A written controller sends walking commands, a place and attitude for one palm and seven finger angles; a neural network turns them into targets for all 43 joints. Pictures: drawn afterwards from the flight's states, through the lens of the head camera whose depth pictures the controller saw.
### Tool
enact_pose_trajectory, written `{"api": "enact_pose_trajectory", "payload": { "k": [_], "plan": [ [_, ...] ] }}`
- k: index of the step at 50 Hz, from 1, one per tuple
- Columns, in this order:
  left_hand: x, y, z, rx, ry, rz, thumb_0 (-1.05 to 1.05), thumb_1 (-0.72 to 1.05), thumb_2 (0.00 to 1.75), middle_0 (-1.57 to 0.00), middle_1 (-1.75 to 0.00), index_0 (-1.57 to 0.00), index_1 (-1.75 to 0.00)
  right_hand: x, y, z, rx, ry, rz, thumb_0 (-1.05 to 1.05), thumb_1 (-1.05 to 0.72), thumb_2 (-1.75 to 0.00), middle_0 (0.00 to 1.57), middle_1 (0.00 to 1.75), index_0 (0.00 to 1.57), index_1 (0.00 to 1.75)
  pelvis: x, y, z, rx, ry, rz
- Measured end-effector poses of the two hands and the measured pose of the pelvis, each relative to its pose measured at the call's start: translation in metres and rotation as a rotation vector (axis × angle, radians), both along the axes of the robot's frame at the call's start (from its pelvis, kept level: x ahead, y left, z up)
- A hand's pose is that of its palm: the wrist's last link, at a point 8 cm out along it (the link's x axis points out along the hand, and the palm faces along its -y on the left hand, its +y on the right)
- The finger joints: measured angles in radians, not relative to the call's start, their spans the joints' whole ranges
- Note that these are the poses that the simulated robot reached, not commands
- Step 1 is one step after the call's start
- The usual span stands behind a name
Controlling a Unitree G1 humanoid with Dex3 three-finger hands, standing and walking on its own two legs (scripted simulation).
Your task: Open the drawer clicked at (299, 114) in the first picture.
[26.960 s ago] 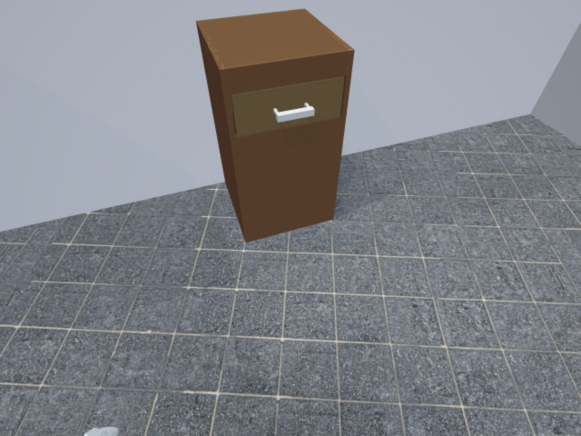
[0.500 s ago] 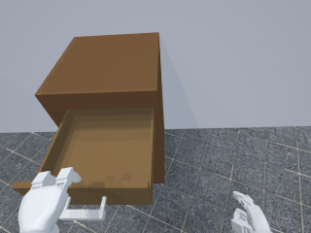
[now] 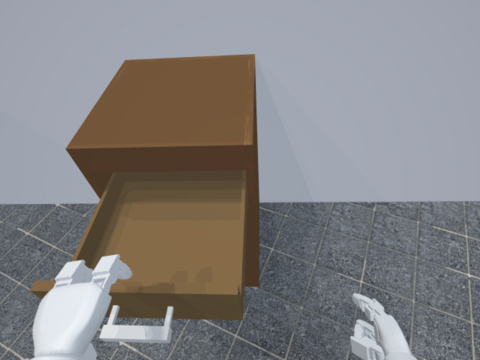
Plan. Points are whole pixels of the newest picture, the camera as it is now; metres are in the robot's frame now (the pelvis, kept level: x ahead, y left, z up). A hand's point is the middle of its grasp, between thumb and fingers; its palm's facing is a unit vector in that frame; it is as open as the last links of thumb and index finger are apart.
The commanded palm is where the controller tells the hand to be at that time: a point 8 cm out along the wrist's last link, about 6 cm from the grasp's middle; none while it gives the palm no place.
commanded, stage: draw the hand back to the body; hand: left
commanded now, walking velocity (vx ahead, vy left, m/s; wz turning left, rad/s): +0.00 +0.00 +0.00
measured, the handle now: (139, 322) +0.20 +0.24 -0.11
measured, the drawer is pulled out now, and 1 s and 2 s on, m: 0.30 0.30 0.30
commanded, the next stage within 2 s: step back with the hand held close in 1.58 s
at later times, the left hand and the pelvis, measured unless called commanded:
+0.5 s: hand (73, 310) +0.16 +0.26 +0.08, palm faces +0.05 -0.10 -0.99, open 13.8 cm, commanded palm +0.13 +0.26 +0.14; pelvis +0.00 +0.01 +0.01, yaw +0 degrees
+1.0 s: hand (65, 273) +0.18 +0.23 +0.16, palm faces +0.38 -0.84 -0.39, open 12.0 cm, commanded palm +0.12 +0.27 +0.18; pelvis +0.01 +0.00 +0.03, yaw +3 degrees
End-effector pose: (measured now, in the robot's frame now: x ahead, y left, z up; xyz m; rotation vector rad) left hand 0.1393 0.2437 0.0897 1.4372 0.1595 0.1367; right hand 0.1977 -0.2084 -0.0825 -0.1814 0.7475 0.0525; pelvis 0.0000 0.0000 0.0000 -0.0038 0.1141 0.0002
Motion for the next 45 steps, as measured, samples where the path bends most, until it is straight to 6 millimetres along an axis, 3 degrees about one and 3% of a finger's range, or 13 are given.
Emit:
{"api": "enact_pose_trajectory", "payload": {
  "k": [30, 33, 36, 40, 45],
  "plan": [
    [-0.005, 0.022, 0.054, 0.036, -0.062, 0.008, 0.00, -0.49, 0.30, -0.32, -1.20, -0.32, -1.21, 0.009, 0.017, 0.014, 0.005, -0.012, 0.027, 0.02, -0.91, -0.90, 0.20, 0.29, 0.20, 0.30, 0.000, 0.012, 0.011, -0.011, -0.058, 0.010],
    [-0.006, 0.025, 0.051, -0.519, -0.164, 0.131, -0.01, -0.48, 0.30, -0.31, -1.20, -0.32, -1.20, 0.007, 0.019, 0.020, 0.021, -0.069, -0.017, 0.02, -0.91, -0.90, 0.20, 0.29, 0.20, 0.30, 0.001, 0.012, 0.014, -0.010, -0.106, 0.030],
    [-0.007, 0.021, 0.048, -0.850, -0.254, 0.182, -0.01, -0.44, 0.32, -0.31, -1.17, -0.31, -1.17, 0.001, 0.021, 0.027, 0.001, -0.115, -0.039, 0.02, -0.91, -0.90, 0.20, 0.29, 0.20, 0.30, 0.005, 0.009, 0.017, -0.006, -0.137, 0.045],
    [-0.004, 0.019, 0.060, -0.988, -0.353, 0.152, -0.01, -0.36, 0.36, -0.31, -1.12, -0.31, -1.12, -0.006, 0.021, 0.031, -0.020, -0.130, -0.028, 0.02, -0.91, -0.90, 0.20, 0.29, 0.20, 0.30, 0.009, 0.005, 0.021, -0.006, -0.160, 0.059],
    [-0.001, 0.025, 0.079, -0.981, -0.416, 0.115, -0.01, -0.22, 0.42, -0.29, -1.03, -0.29, -1.03, -0.010, 0.014, 0.030, -0.019, -0.126, -0.026, 0.02, -0.91, -0.90, 0.20, 0.29, 0.21, 0.30, 0.008, 0.001, 0.024, -0.005, -0.169, 0.057]
  ]
}}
